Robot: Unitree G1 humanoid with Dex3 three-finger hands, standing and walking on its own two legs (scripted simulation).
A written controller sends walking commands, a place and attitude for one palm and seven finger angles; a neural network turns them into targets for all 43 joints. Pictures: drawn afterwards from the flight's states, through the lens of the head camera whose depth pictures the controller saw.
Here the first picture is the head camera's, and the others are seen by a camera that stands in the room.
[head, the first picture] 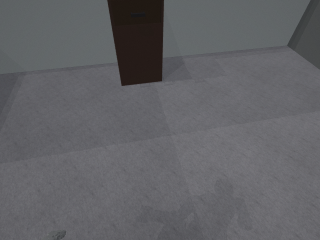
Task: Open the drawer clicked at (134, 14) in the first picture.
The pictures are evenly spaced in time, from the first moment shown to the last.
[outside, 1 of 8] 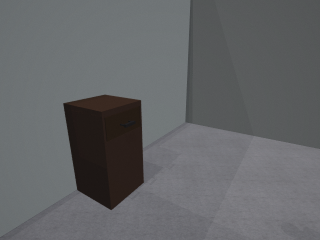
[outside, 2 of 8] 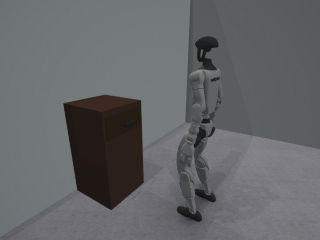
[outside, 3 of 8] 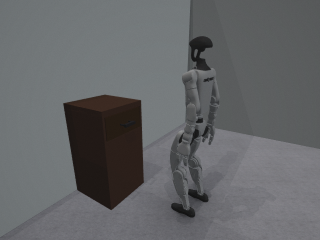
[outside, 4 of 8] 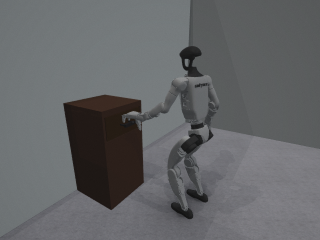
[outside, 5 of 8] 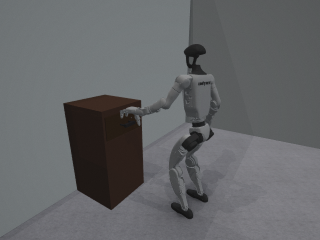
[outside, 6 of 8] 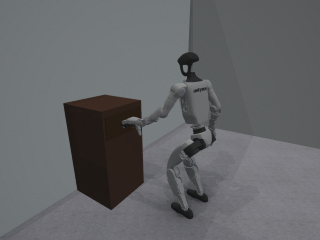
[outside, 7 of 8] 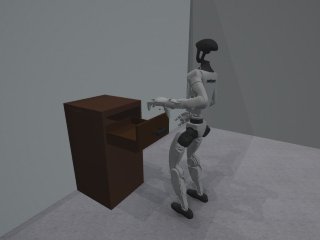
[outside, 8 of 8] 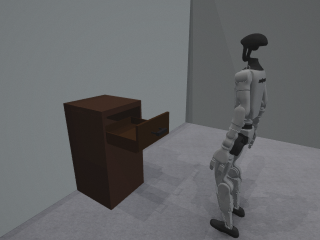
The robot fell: no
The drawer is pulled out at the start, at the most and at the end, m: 0.00 0.30 0.29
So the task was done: yes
